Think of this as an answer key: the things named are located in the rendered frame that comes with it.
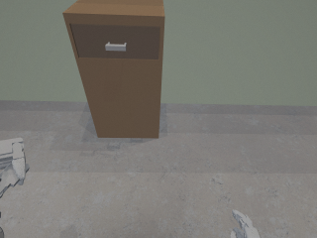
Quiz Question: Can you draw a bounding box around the robot left hand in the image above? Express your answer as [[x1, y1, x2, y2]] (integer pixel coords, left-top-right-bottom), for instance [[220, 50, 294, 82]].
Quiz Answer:
[[0, 137, 30, 198]]

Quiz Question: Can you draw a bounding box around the handle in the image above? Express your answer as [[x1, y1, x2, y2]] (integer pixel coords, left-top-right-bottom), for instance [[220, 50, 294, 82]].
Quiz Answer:
[[105, 42, 127, 52]]

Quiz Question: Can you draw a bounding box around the robot right hand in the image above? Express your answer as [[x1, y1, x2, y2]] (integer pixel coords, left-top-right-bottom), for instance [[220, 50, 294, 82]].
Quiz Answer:
[[230, 209, 262, 238]]

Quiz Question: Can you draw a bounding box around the drawer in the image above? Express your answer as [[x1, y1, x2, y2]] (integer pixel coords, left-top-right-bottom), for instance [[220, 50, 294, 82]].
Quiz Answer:
[[70, 24, 159, 60]]

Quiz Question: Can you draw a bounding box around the cabinet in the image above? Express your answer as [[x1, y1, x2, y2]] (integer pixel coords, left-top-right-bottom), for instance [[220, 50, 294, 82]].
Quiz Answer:
[[62, 0, 165, 139]]

